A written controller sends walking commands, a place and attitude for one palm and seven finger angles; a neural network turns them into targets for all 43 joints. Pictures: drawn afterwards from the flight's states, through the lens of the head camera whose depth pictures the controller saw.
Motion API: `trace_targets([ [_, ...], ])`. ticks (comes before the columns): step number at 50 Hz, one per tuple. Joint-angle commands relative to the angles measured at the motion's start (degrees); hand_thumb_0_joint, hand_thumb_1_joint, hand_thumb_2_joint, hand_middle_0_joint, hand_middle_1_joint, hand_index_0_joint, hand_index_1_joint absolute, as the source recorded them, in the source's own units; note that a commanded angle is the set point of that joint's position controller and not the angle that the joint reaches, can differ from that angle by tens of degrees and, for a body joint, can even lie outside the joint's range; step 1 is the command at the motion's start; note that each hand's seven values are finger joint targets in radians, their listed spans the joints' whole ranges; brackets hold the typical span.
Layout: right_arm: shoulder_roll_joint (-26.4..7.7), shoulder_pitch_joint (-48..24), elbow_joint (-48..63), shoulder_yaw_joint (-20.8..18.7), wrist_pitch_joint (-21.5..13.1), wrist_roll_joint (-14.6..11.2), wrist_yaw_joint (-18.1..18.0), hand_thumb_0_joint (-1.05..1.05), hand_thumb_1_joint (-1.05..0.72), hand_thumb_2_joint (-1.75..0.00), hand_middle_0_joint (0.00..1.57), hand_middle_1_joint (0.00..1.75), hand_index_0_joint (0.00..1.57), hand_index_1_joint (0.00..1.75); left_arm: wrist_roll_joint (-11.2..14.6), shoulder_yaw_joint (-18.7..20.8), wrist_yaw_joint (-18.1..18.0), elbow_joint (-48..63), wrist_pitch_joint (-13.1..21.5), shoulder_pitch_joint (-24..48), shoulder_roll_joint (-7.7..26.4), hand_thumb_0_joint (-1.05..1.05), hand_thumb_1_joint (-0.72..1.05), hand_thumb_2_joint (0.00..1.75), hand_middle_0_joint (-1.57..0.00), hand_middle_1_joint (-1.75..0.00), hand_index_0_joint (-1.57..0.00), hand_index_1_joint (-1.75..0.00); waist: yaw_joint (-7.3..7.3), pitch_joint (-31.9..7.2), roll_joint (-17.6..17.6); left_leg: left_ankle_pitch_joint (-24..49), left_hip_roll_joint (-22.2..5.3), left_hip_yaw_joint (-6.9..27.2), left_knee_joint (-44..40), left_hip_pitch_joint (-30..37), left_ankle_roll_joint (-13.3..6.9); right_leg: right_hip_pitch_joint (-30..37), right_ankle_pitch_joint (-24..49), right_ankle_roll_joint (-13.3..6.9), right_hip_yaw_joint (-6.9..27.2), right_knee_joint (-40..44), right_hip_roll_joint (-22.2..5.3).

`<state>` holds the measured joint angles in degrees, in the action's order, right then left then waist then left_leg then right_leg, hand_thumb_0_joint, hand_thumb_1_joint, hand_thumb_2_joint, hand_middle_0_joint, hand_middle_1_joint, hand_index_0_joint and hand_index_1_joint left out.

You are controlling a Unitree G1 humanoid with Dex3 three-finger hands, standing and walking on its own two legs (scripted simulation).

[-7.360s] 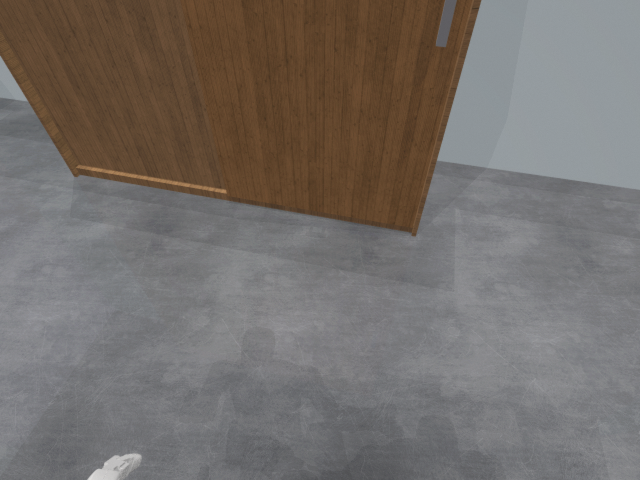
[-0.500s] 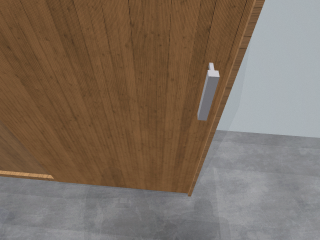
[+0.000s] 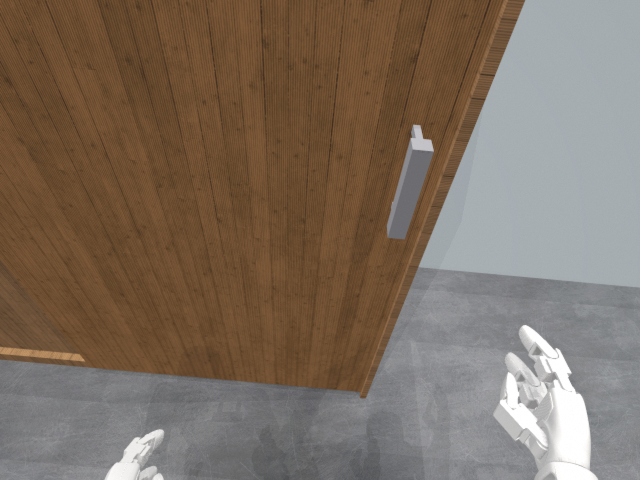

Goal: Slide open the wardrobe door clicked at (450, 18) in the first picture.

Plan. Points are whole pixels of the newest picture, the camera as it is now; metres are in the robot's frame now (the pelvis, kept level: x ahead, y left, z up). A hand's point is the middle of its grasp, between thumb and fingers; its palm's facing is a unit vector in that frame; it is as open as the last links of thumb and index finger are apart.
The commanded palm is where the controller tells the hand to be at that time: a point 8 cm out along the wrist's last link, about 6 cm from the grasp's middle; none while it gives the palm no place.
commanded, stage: raise the hand with hooked fingers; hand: right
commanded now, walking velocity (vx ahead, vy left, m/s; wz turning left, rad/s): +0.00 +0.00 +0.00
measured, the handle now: (406, 183) +0.50 -0.07 +0.13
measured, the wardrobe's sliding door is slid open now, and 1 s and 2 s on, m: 0.00 0.00 0.00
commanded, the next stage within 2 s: move the hooked fingers beside the handle in 1.90 s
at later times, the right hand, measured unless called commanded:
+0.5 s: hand (521, 431) +0.20 -0.21 +0.03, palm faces -0.12 +0.99 -0.08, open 10.3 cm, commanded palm +0.16 -0.28 +0.03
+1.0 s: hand (623, 389) +0.23 -0.28 +0.11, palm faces +0.07 +0.99 -0.08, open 13.2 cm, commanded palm +0.20 -0.33 +0.10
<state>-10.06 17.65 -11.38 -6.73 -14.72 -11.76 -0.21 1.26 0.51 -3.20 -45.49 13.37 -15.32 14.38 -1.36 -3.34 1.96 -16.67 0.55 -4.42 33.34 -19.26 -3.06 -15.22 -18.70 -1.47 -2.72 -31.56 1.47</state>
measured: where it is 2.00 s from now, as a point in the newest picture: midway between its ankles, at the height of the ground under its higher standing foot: outside the picture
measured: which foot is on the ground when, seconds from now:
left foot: down 0.00-1.00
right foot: down 0.00-1.00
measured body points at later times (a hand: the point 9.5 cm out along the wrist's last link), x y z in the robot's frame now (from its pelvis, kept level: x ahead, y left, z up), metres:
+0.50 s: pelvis -0.03 -0.01 -0.04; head +0.01 -0.01 +0.41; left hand +0.17 +0.19 -0.12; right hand +0.20 -0.26 +0.03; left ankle +0.01 +0.08 -0.73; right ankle -0.03 -0.10 -0.73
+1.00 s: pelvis -0.01 -0.03 -0.01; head -0.01 -0.04 +0.44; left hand +0.18 +0.20 -0.06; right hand +0.22 -0.33 +0.11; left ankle +0.01 +0.08 -0.73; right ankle -0.03 -0.10 -0.73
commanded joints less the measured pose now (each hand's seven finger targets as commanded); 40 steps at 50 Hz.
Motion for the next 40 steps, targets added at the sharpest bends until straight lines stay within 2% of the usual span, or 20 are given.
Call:
trace_targets([
  [1, 0.34, 22.03, -1.61, -1.88, -15.44, -4.60, 12.42, 0.00, -0.64, -0.79, 0.22, 0.47, 0.22, 0.47, -0.67, 4.14, 2.23, 15.25, 4.34, 8.76, 7.58, 0.00, 0.90, 0.90, -0.20, -0.30, -0.20, -0.30, 4.48, 2.46, -19.95, 4.53, -2.52, 4.46, 3.11, -5.26, 2.75, -18.86, 3.38, 2.03, 1.80, -8.25, 0.10],
  [2, -2.25, 24.50, -2.59, -4.06, -17.58, -4.83, 16.57, 0.00, -0.62, -0.78, 0.22, 0.48, 0.22, 0.48, -0.54, 4.67, 3.43, 17.50, 4.05, 8.69, 8.62, 0.00, 0.90, 0.90, -0.20, -0.30, -0.20, -0.30, 5.09, 0.68, -12.45, 8.43, -3.34, 6.21, 5.12, -3.40, 1.62, -17.42, 4.83, 2.51, 1.16, -10.16, 0.71],
  [3, -3.87, 22.90, -1.45, -3.99, -18.44, -4.78, 19.85, 0.00, -0.60, -0.77, 0.22, 0.50, 0.22, 0.50, -0.30, 4.52, 3.91, 19.62, 3.71, 9.64, 8.97, 0.00, 0.90, 0.90, -0.20, -0.30, -0.20, -0.30, 4.73, -1.82, -9.02, 9.69, -3.82, 6.57, 6.47, -2.95, 1.29, -18.07, 5.08, 2.39, 0.60, -11.75, 1.22],
  [4, -7.41, 21.33, -1.43, -6.73, -17.21, -4.05, 21.20, 0.00, -0.57, -0.76, 0.22, 0.51, 0.22, 0.51, 0.24, 4.58, 3.65, 20.93, 2.99, 10.56, 8.96, 0.00, 0.90, 0.90, -0.20, -0.30, -0.20, -0.30, 5.19, -3.50, -7.02, 8.75, -3.93, 7.55, 7.16, -3.47, 1.30, -20.13, 4.59, 2.00, -0.17, -13.06, 1.46],
  [5, -8.68, 17.27, 2.81, -7.25, -15.77, -4.14, 21.94, 0.00, -0.55, -0.75, 0.22, 0.53, 0.22, 0.53, 0.53, 4.12, 3.33, 22.75, 2.35, 10.68, 8.75, 0.00, 0.90, 0.90, -0.20, -0.30, -0.20, -0.30, 5.26, -5.37, -7.80, 6.82, -3.79, 8.00, 7.68, -4.06, 1.75, -22.48, 3.66, 1.30, -0.46, -13.73, 1.73],
  [7, -11.58, 8.30, 11.48, -9.90, -13.74, -5.97, 21.00, 0.00, -0.50, -0.73, 0.23, 0.55, 0.23, 0.55, 0.50, 3.86, 2.27, 25.23, 1.45, 10.31, 8.45, 0.00, 0.90, 0.90, -0.20, -0.30, -0.20, -0.30, 5.00, -6.91, -4.84, -2.41, -3.16, 9.13, 7.67, -6.92, 1.84, -24.29, 0.61, 0.67, -0.11, -15.01, 1.78],
  [9, -11.98, 0.46, 19.70, -12.15, -15.10, -7.15, 17.84, 0.00, -0.46, -0.71, 0.23, 0.58, 0.23, 0.58, 0.45, 3.59, 1.41, 26.24, 1.71, 8.52, 6.72, 0.00, 0.90, 0.90, -0.20, -0.30, -0.20, -0.30, 3.47, -10.54, -0.81, -7.90, -2.55, 9.44, 7.69, -8.95, 2.01, -22.60, -0.62, 0.26, 0.83, -15.93, 0.95],
  [12, -13.24, -10.60, 36.71, -10.02, -20.83, -6.41, 13.61, 0.00, -0.39, -0.68, 0.24, 0.63, 0.24, 0.63, -0.49, 2.80, 0.71, 24.67, 2.59, 5.06, 6.20, 0.00, 0.90, 0.90, -0.20, -0.30, -0.20, -0.30, 0.49, -15.98, 5.98, -0.49, -1.27, 8.68, 11.20, -10.14, 1.43, -17.14, 4.03, -0.25, 3.32, -18.40, -0.40],
  [14, -10.11, -6.00, 36.27, -4.77, -22.42, -4.34, 13.70, 0.00, -0.34, -0.66, 0.24, 0.66, 0.24, 0.66, -0.43, 2.21, 0.48, 22.40, 3.34, 3.80, 6.34, 0.00, 0.90, 0.90, -0.20, -0.30, -0.20, -0.30, -0.86, -15.42, 8.58, 3.01, -0.59, 5.99, 12.12, -12.65, 0.75, -13.65, 6.59, -0.44, 4.26, -17.97, -1.19],
  [16, -9.95, -6.93, 32.75, -1.70, -21.45, -3.58, 15.88, 0.00, -0.29, -0.64, 0.24, 0.69, 0.24, 0.69, -0.12, 1.42, 0.09, 21.04, 4.21, 4.06, 7.33, 0.00, 0.90, 0.90, -0.20, -0.30, -0.20, -0.30, -2.75, -11.87, 7.95, 1.79, -0.44, 4.61, 11.74, -14.83, 1.13, -14.66, 4.84, -0.64, 5.17, -17.95, -1.77],
  [18, -11.56, -8.86, 25.08, -1.41, -16.95, -3.75, 19.42, 0.00, -0.25, -0.62, 0.25, 0.72, 0.25, 0.72, 0.67, 0.90, -0.77, 20.09, 4.13, 3.96, 8.25, 0.00, 0.90, 0.90, -0.20, -0.30, -0.20, -0.30, -4.16, -6.80, 3.52, -0.73, -0.08, 4.45, 9.80, -14.81, 1.47, -17.98, 1.37, -0.73, 6.27, -16.96, -1.90],
  [20, -13.30, -4.11, 17.94, -3.73, -10.20, -3.71, 22.08, 0.00, -0.20, -0.60, 0.25, 0.75, 0.25, 0.75, 1.53, 0.87, -1.34, 20.98, 3.94, 4.20, 8.45, 0.00, 0.90, 0.90, -0.20, -0.30, -0.20, -0.30, -2.04, -6.37, -1.02, -4.23, -0.42, 4.69, 7.16, -11.85, 1.81, -20.39, -1.17, -0.65, 6.43, -14.50, -1.60],
  [22, -15.31, 0.85, 12.16, -8.31, -2.28, -5.08, 23.59, 0.00, -0.15, -0.58, 0.25, 0.78, 0.25, 0.78, 2.31, 0.94, -1.67, 22.27, 3.42, 5.85, 8.24, 0.00, 0.90, 0.90, -0.20, -0.30, -0.20, -0.30, 1.62, -8.13, -2.29, -3.69, -0.84, 4.48, 5.71, -7.27, 1.70, -20.05, 0.12, -0.36, 5.93, -12.14, -1.24],
  [25, -17.85, 1.55, 19.42, -15.78, 3.49, -9.26, 21.49, 0.00, -0.08, -0.55, 0.26, 0.82, 0.26, 0.82, 1.96, 0.26, -1.80, 24.79, 2.91, 8.24, 6.75, 0.00, 0.90, 0.90, -0.20, -0.30, -0.20, -0.30, 5.22, -14.62, -4.16, 1.25, -1.75, 3.30, 5.64, 0.65, 2.35, -18.13, 5.28, 0.02, 5.38, -9.92, -0.80],
  [27, -18.51, 1.83, 23.52, -19.91, 2.92, -11.25, 18.28, 0.00, -0.04, -0.53, 0.26, 0.86, 0.26, 0.86, 1.41, -0.13, -1.50, 24.48, 3.20, 8.51, 5.50, 0.00, 0.90, 0.90, -0.20, -0.30, -0.20, -0.30, 6.80, -14.48, -3.20, 5.99, -0.85, 1.75, 6.87, 2.42, 1.68, -16.56, 9.48, 0.61, 5.88, -8.83, -1.22],
  [29, -17.26, 1.56, 27.40, -19.99, 0.01, -11.18, 15.58, 0.00, 0.01, -0.51, 0.27, 0.88, 0.27, 0.88, 1.20, 0.12, -0.85, 23.49, 4.11, 6.97, 4.95, 0.00, 0.90, 0.90, -0.20, -0.30, -0.20, -0.30, 6.11, -13.58, -0.54, 9.11, -0.38, 0.89, 7.38, 0.81, 1.49, -14.34, 12.44, 1.26, 5.43, -7.95, -1.68],
  [31, -15.21, 0.03, 28.77, -16.62, -2.88, -9.53, 14.46, 0.00, 0.06, -0.49, 0.27, 0.92, 0.27, 0.92, 0.86, 0.29, -0.32, 22.21, 5.06, 5.37, 5.55, 0.00, 0.90, 0.90, -0.20, -0.30, -0.20, -0.30, 4.40, -11.54, 1.07, 9.59, -0.07, 0.48, 7.57, -2.09, 1.47, -12.84, 13.68, 1.59, 5.29, -7.68, -2.06],
  [34, -13.81, -3.72, 27.47, -11.32, -4.47, -7.12, 16.47, 0.00, 0.13, -0.46, 0.27, 0.96, 0.27, 0.96, 0.93, 0.48, -0.07, 20.93, 6.24, 3.51, 7.09, 0.00, 0.90, 0.90, -0.20, -0.30, -0.20, -0.30, 1.66, -9.98, 3.18, 8.11, 0.09, 0.81, 6.82, -4.70, 1.59, -10.78, 12.62, 1.33, 5.50, -7.82, -2.31],
  [37, -15.11, -7.95, 23.32, -9.89, -2.01, -6.91, 19.75, 0.00, 0.20, -0.43, 0.28, 1.00, 0.28, 1.00, 1.67, 0.30, -1.17, 20.25, 6.94, 3.18, 8.59, 0.00, 0.90, 0.90, -0.20, -0.30, -0.20, -0.30, 0.28, -5.81, 1.18, 2.09, -0.06, 1.29, 4.11, -6.06, 1.61, -11.71, 5.71, 0.62, 6.51, -6.48, -2.33],
  [40, -21.24, -12.12, 24.29, -15.06, 0.25, -7.56, 21.28, 0.00, 0.27, -0.40, 0.28, 1.05, 0.28, 1.05, 2.10, 0.37, -2.51, 20.24, 7.42, 3.96, 9.02, 0.00, 0.90, 0.90, -0.20, -0.30, -0.20, -0.30, 1.97, -10.06, 0.94, 1.47, -0.60, 1.49, 2.62, -1.84, 1.60, -8.97, 5.53, 0.39, 7.26, -4.41, -2.30],
])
